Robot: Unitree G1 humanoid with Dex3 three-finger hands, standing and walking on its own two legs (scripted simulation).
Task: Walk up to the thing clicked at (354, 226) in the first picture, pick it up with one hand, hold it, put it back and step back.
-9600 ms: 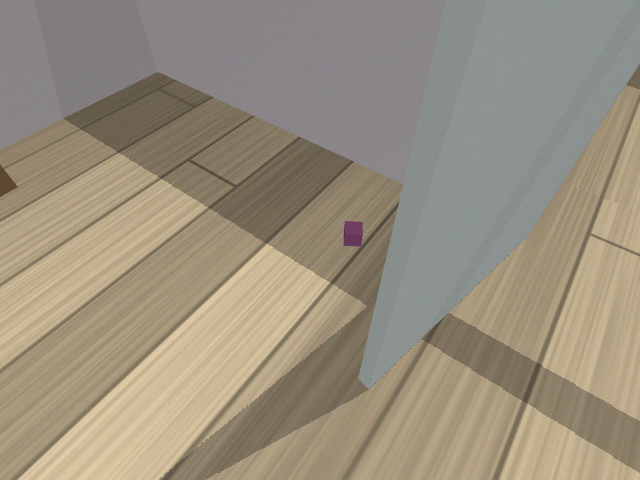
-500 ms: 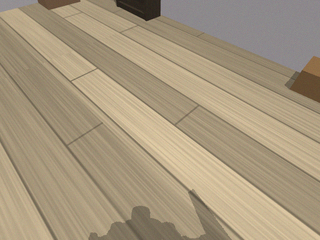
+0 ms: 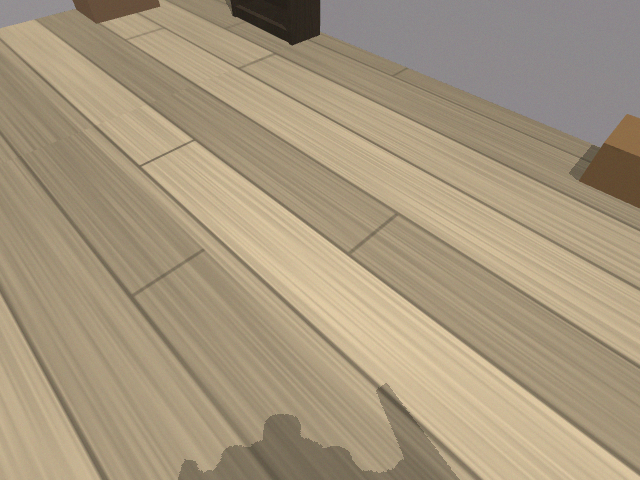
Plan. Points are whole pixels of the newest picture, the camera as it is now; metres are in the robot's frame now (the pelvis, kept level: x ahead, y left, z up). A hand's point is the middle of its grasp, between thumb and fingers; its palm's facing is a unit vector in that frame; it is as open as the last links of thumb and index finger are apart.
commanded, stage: stand
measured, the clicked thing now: out of the picture -0.23 -1.01 -0.75
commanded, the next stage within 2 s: walk up in 1.36 s
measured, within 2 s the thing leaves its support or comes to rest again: neither
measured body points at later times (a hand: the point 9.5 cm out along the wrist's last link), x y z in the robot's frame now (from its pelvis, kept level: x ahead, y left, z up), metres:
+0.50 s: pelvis +0.00 +0.00 +0.00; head +0.00 +0.00 +0.45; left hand +0.07 +0.31 -0.13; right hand +0.07 -0.30 -0.13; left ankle +0.02 +0.14 -0.75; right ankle -0.02 -0.12 -0.75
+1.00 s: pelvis +0.00 +0.00 +0.00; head +0.01 +0.00 +0.45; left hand +0.06 +0.31 -0.13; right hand +0.07 -0.30 -0.14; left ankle +0.02 +0.14 -0.75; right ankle -0.02 -0.12 -0.75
